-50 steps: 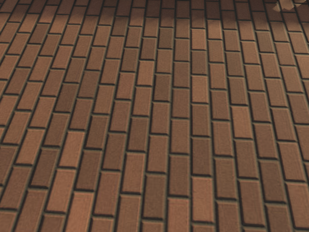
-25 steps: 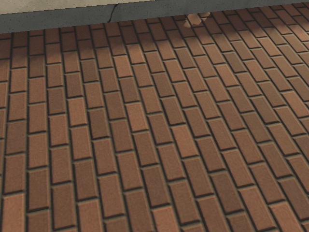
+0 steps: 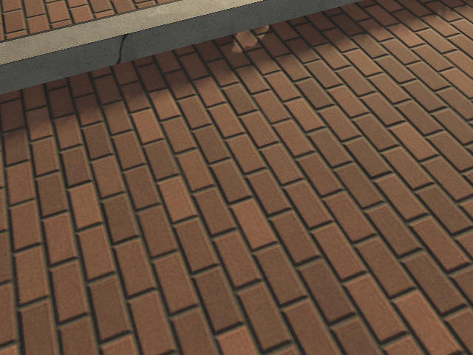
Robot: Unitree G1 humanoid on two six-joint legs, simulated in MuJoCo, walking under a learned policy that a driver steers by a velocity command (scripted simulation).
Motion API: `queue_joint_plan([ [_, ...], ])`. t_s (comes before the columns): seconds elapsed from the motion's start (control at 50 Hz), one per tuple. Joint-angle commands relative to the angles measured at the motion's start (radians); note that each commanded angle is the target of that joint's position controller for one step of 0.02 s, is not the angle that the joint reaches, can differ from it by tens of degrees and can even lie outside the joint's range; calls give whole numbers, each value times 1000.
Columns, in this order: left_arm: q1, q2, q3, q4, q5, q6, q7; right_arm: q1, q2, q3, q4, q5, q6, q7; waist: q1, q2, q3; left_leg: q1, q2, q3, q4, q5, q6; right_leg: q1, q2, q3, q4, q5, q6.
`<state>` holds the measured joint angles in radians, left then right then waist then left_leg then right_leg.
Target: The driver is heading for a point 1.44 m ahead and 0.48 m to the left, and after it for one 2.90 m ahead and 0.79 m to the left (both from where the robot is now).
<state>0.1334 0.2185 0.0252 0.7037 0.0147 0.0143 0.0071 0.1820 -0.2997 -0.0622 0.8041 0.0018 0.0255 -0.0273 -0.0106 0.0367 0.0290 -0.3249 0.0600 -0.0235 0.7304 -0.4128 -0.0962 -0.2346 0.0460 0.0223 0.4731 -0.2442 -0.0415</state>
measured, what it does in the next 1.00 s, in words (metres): walks ahead: left foot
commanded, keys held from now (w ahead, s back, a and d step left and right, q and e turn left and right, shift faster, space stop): no key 0.38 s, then w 0.62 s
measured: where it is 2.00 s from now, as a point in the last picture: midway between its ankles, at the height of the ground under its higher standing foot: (236, 268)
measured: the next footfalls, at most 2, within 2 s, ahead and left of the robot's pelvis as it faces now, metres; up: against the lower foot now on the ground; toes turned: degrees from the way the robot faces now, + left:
left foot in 0.06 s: +0.03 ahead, +0.15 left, +0.00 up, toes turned +0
left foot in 1.06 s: +0.42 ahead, +0.15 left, +0.00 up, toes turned +2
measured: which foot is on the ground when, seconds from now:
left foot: up 0.00-0.04, down 0.06-0.72, up 0.74-1.00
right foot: down 0.00-1.00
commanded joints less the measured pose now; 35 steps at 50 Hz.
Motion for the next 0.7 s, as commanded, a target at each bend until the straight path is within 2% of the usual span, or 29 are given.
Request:
queue_joint_plan([
  [0.02,-34,139,35,-32,-9,-6,5,7,-52,-5,-41,3,-16,3,-5,-160,-96,88,-9,16,-226,137,12,85,-227,193,-81,398,-158],
  [0.04,-21,131,32,-16,-15,-7,3,22,-56,-2,-31,-8,-19,5,-19,-137,-88,161,-7,7,-348,296,29,55,-207,187,-84,319,-123],
  [0.06,13,120,28,-2,-7,-15,1,26,-96,-6,-30,-21,-21,4,-2,-88,-95,234,38,-48,-351,448,49,17,-175,176,-78,212,-74],
  [0.08,47,131,33,3,5,-24,-8,21,-163,-21,-26,-16,-20,0,46,15,-82,241,66,-52,-296,500,84,-12,-117,128,-74,110,-40],
  [0.1,26,128,33,11,5,-23,-6,4,-142,-22,-11,-7,-21,7,36,64,-70,152,46,-43,-295,341,116,33,-71,73,-74,52,-7],
  [0.12,-14,144,36,18,3,-20,-3,-7,-98,-12,-14,-10,-26,12,11,32,-44,115,33,-42,-317,273,113,47,-66,65,-53,38,6],
  [0.14,-29,133,37,21,-1,-15,3,-12,-82,-6,-4,-18,-31,11,11,28,-43,102,30,-41,-330,255,101,53,-68,62,-45,49,5],
  [0.16,-31,126,36,27,-3,-6,8,-16,-76,-3,2,-17,-37,11,11,35,-28,99,22,-35,-333,267,91,48,-72,68,-46,74,2],
  [0.22,-11,122,39,58,-2,2,14,4,-70,2,30,-15,-49,6,8,7,-27,108,12,-25,-326,261,81,49,-72,66,-49,95,2],
  [0.38,16,123,42,153,-7,-4,21,9,-64,10,86,-11,-46,-6,3,-38,-12,119,-3,-16,-328,249,89,49,-69,56,-58,117,18],
  [0.4,34,123,43,171,-9,-3,23,26,-62,10,100,-9,-44,-7,3,-40,-31,124,-16,-4,-329,150,95,54,-57,44,-58,16,15],
  [0.42,44,134,48,182,-16,-1,25,31,-70,6,107,-2,-40,-10,5,-39,-17,101,-30,4,-319,-3,110,32,-40,31,-46,-161,5],
  [0.46,52,143,52,187,-25,-8,29,28,-74,4,101,8,-42,-15,7,-36,63,25,-22,-26,-321,-259,148,-66,-43,49,-44,-428,-24],
  [0.5,67,132,50,193,-33,-37,26,47,-69,5,102,17,-65,-13,6,-29,108,2,6,-77,-325,-308,180,-112,-65,78,-37,-455,-44],
  [0.56,65,119,48,198,-41,-81,11,92,-80,-2,115,24,-98,-1,-5,4,89,57,56,-169,-346,-280,227,-140,-67,80,19,-362,-53],
  [0.6,47,98,44,193,-44,-105,-1,125,-97,-8,124,28,-110,7,-11,58,84,118,108,-269,-406,-264,267,-173,-41,37,84,-271,-49],
  [0.64,67,83,40,196,-47,-124,-12,123,-126,-14,121,33,-113,13,15,136,87,141,185,-372,-445,-166,306,-165,-27,-15,134,-172,-53],
  [0.66,112,93,42,214,-48,-130,-16,89,-121,-13,107,35,-113,16,43,133,86,126,184,-352,-408,-35,300,-113,-32,-15,97,-129,-61],
  [0.68,192,116,51,250,-49,-134,-20,33,-106,-9,82,33,-117,19,80,85,66,77,130,-260,-310,147,266,-6,-35,15,47,-50,-70],
  [0.7,324,173,72,305,-54,-136,-21,-49,-80,-2,38,28,-127,24,129,-62,17,-75,10,-84,-84,354,197,215,-91,149,-35,88,-105],
])
Velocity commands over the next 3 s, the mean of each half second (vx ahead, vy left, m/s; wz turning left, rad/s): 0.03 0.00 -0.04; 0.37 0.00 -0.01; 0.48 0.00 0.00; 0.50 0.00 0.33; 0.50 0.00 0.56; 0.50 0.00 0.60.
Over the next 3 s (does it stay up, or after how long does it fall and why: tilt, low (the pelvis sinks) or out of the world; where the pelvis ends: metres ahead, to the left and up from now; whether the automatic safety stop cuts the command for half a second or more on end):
stays up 1.23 0.25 0.01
